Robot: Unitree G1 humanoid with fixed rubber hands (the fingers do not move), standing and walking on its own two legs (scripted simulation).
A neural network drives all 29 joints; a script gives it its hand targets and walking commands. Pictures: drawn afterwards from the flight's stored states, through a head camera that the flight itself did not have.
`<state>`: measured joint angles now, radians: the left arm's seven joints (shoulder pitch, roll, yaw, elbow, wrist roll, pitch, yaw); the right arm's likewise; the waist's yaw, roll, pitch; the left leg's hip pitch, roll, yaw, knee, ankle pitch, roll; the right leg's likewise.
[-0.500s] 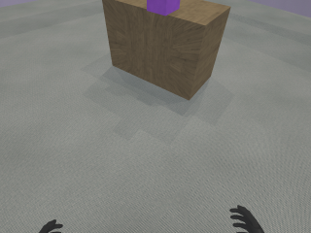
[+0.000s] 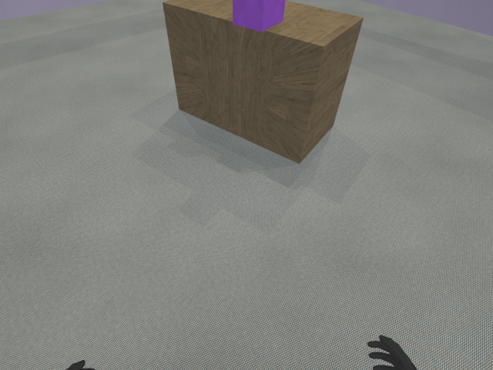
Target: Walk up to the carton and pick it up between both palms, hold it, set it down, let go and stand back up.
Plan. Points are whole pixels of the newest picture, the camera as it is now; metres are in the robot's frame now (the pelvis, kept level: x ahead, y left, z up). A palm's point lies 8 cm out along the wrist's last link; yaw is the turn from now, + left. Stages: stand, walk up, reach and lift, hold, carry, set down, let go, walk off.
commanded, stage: stand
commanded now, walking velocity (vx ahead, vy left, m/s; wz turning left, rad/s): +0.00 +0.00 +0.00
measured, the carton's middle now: (259, 5) +1.72 -0.10 +0.03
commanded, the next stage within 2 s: walk up in 0.70 s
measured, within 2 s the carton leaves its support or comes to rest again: neither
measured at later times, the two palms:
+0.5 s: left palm out of the picture +0.08 +0.30 -0.09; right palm out of the picture +0.11 -0.26 -0.09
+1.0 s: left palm out of the picture +0.08 +0.30 -0.09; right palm out of the picture +0.11 -0.28 -0.10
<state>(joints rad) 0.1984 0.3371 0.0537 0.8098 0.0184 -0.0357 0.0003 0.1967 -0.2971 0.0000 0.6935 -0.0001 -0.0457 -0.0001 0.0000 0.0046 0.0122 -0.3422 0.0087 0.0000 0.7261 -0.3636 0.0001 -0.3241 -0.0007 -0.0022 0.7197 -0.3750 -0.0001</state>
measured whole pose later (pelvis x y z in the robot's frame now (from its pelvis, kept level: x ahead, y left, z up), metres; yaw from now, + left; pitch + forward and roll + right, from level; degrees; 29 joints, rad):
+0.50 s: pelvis -0.01 +0.00 +0.00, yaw +0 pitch -3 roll +0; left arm 0.20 0.34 0.05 0.89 0.02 -0.04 0.00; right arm 0.20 -0.30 0.00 0.78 0.00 -0.05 0.00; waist 0.00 0.02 0.01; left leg -0.33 0.01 0.00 0.73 -0.35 0.00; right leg -0.31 0.00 0.00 0.72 -0.36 0.00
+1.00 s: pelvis -0.01 +0.00 +0.00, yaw -1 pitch -2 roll +0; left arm 0.20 0.36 0.06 0.94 0.02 -0.04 -0.03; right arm 0.18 -0.33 -0.01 0.82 0.00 -0.05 0.03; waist 0.00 0.03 0.01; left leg -0.31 0.02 0.02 0.70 -0.41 0.01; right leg -0.35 0.00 0.00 0.81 -0.47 -0.01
